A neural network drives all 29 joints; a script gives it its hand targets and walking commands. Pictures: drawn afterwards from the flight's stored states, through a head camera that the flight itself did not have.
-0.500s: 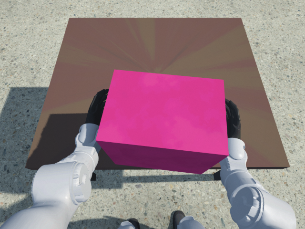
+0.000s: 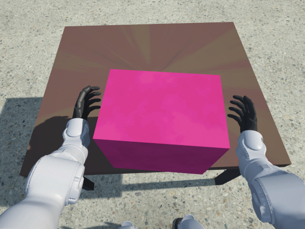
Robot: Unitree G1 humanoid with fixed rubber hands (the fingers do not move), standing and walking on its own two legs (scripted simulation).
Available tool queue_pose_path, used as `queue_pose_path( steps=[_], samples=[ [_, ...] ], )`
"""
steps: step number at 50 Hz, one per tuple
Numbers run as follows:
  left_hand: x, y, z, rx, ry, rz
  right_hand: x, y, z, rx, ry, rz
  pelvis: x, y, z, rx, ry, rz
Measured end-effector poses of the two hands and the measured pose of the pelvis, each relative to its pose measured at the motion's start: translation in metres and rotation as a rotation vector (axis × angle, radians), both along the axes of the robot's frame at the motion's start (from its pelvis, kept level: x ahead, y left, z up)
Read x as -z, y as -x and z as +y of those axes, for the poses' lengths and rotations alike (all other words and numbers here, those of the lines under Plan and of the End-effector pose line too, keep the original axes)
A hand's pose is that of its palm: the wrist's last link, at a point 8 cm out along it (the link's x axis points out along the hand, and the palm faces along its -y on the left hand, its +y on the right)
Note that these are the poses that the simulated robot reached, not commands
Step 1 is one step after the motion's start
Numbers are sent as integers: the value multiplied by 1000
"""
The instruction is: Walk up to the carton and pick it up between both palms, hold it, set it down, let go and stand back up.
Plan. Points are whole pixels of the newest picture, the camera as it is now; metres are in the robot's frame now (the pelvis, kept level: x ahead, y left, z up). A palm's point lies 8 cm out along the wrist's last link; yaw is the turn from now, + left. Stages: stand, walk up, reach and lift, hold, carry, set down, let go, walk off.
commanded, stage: set down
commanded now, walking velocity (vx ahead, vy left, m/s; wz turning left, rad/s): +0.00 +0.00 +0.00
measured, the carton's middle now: (160, 126) +0.41 -0.02 -0.03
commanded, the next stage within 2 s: none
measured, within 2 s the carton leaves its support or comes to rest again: neither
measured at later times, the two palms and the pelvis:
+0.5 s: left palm (79, 104) +0.44 +0.19 +0.05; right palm (259, 115) +0.40 -0.27 +0.03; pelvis -0.01 -0.01 +0.00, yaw +0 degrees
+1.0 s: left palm (64, 97) +0.44 +0.21 +0.09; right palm (267, 106) +0.39 -0.26 +0.08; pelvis +0.00 +0.00 +0.04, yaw +1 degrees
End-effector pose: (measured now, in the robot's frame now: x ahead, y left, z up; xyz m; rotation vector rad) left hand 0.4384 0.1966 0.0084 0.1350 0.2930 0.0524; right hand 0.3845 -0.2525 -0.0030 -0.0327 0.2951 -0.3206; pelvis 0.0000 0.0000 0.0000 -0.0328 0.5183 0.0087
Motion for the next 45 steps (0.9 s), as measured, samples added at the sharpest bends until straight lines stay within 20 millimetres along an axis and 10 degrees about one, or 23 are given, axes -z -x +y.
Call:
queue_pose_path(
  steps=[8,19,36,45],
  samples=[
    [1,5,19,-17,-58,26,-2,4,-27,-18,6,49,9,16,3,1,-9,9],
    [-1,-4,-6,38,28,-43,-5,-13,-18,-116,-34,-9,14,18,-10,7,-18,43],
    [-126,2,9,22,57,-40,-119,9,-27,-49,-4,-36,-36,10,-4,15,-31,-245],
    [-103,-4,18,4,-32,-7,-105,-8,-19,-66,-21,21,-31,14,-2,-15,-22,-202]
  ],
)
